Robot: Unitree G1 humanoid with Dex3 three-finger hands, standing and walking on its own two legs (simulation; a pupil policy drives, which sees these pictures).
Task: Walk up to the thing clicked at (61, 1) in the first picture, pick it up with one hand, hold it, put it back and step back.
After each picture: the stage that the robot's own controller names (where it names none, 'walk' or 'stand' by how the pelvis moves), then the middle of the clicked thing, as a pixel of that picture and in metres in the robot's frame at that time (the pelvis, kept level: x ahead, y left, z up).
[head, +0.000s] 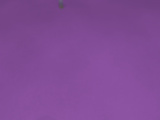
stand; (61, 4) +2.22 +0.33 -0.72
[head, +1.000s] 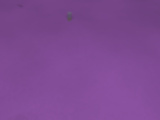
walk; (69, 16) +2.08 +0.13 -0.71
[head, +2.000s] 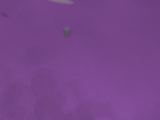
walk; (66, 32) +1.43 +0.11 -0.72
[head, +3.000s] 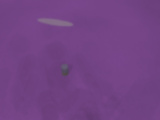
walk; (64, 70) +0.88 +0.15 -0.72
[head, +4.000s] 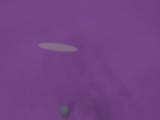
walk; (64, 112) +0.50 +0.21 -0.70
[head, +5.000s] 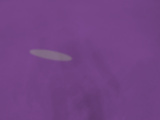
stand; out of the picture +0.33 +0.20 -0.70
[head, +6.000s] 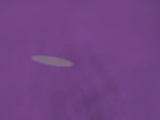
stand; out of the picture +0.33 +0.19 -0.73
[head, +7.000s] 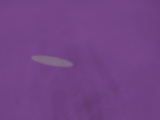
stand; out of the picture +0.32 +0.19 -0.73
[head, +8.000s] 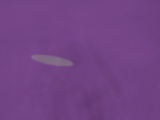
stand; out of the picture +0.30 +0.20 -0.73
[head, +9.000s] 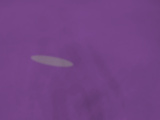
stand; out of the picture +0.30 +0.20 -0.73
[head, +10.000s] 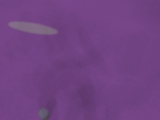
go down; (44, 114) +0.33 +0.21 -0.63
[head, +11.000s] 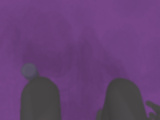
go down; (30, 73) +0.38 +0.24 -0.30
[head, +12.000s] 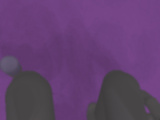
close in; (12, 67) +0.37 +0.26 -0.26
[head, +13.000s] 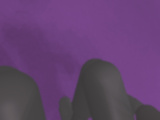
close; out of the picture +0.36 +0.28 -0.21
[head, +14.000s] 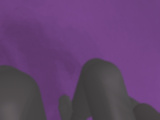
lift; out of the picture +0.35 +0.29 -0.21
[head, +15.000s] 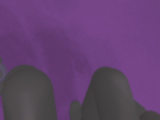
lift; out of the picture +0.31 +0.25 -0.16
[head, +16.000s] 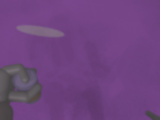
lift; (28, 87) +0.32 +0.18 +0.01
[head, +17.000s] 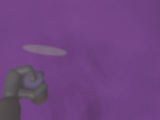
hold; (36, 88) +0.33 +0.17 -0.01
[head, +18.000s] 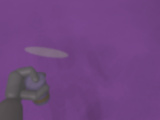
hold; (38, 89) +0.32 +0.17 -0.01
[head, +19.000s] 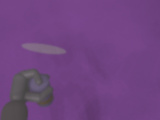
crouch; (42, 91) +0.32 +0.15 -0.02
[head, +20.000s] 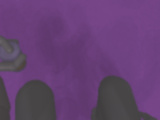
lower; (13, 57) +0.41 +0.22 -0.10
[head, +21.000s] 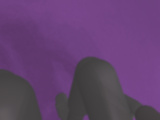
lower; out of the picture +0.38 +0.29 -0.22
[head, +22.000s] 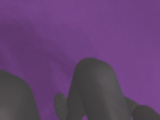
lower; out of the picture +0.37 +0.29 -0.22
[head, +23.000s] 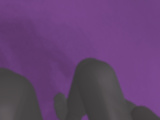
lower; out of the picture +0.37 +0.29 -0.22
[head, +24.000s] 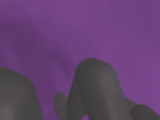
lower; out of the picture +0.36 +0.30 -0.22
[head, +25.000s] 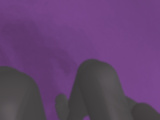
open; out of the picture +0.35 +0.28 -0.22
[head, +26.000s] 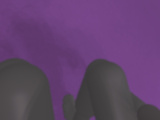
stand; out of the picture +0.36 +0.26 -0.22
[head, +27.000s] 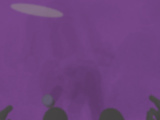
walk; (48, 101) +0.36 +0.20 -0.53
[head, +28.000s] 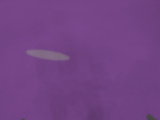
stand; out of the picture +0.33 +0.19 -0.66
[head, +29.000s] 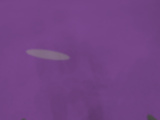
stand; out of the picture +0.32 +0.20 -0.67
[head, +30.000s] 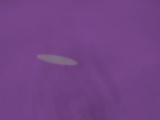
stand; out of the picture +0.35 +0.18 -0.72
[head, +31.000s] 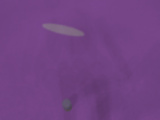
walk; (67, 105) +0.42 +0.16 -0.70
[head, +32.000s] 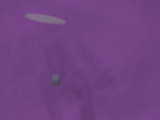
walk; (55, 80) +0.65 +0.19 -0.71
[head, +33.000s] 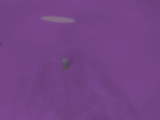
stand; (65, 64) +0.96 +0.25 -0.70
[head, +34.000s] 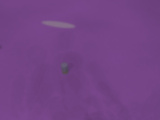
stand; (64, 68) +0.97 +0.19 -0.72
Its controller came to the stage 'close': yes
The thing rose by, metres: 0.70
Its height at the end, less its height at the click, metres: +0.00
